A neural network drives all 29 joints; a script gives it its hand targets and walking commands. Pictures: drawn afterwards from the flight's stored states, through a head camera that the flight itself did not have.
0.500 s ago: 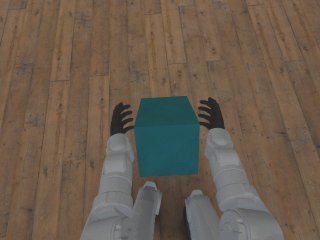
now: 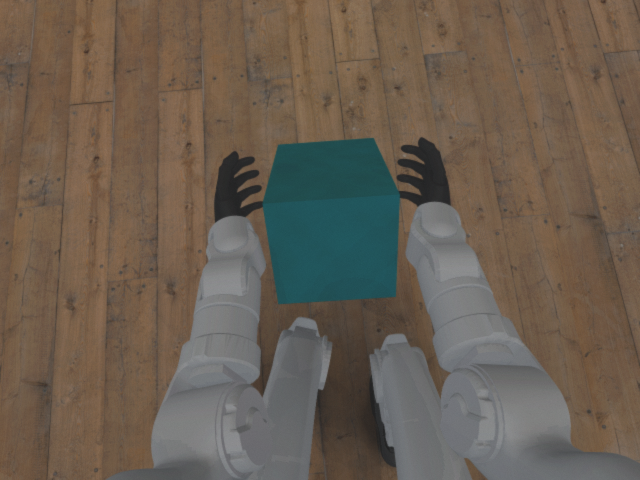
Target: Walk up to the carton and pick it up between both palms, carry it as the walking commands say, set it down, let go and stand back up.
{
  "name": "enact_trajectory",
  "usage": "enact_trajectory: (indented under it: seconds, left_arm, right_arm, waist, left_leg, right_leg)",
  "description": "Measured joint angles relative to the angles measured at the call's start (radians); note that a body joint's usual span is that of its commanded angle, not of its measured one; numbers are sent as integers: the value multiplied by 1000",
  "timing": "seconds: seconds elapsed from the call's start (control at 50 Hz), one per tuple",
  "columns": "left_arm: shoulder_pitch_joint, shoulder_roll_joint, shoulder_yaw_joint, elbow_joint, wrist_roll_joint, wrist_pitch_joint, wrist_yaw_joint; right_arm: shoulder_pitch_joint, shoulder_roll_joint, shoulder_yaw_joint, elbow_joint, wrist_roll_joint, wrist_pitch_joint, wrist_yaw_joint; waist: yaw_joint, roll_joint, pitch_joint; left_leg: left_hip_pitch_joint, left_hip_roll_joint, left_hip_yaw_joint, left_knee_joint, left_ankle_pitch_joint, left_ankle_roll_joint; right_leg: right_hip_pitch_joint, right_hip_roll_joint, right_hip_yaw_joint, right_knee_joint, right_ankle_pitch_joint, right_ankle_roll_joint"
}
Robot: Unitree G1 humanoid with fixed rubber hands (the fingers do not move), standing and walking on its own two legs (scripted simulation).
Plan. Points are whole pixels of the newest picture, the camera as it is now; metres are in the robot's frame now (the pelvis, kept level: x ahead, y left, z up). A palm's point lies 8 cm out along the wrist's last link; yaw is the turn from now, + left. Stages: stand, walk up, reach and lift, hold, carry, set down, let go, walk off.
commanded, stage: set down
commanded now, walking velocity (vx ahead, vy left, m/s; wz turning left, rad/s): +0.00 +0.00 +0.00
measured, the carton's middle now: (330, 212) +0.46 +0.06 -0.21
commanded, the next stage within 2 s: none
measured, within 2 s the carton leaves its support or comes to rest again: neither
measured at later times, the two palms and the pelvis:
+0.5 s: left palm (245, 217) +0.43 +0.18 -0.17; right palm (414, 204) +0.47 -0.07 -0.16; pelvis -0.02 +0.00 -0.07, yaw -1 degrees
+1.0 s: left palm (255, 217) +0.46 +0.19 -0.25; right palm (403, 207) +0.49 -0.07 -0.25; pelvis -0.03 +0.00 -0.13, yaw -2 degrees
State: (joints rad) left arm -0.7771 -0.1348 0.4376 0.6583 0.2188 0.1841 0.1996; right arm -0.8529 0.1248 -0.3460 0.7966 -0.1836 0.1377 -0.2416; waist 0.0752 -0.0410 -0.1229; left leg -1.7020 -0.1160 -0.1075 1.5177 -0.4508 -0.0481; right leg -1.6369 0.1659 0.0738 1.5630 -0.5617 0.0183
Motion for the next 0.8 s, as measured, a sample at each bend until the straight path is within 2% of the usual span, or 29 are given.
enact_trajectory:
  seconds: [0.8]
  left_arm:
    - [-294,92,47,52,0,61,-25]
  right_arm:
    - [-316,-116,10,105,27,50,3]
  waist:
    - [15,-6,145]
  left_leg:
    - [-378,-28,4,333,-31,-27]
  right_leg:
    - [-379,51,-17,334,-37,37]
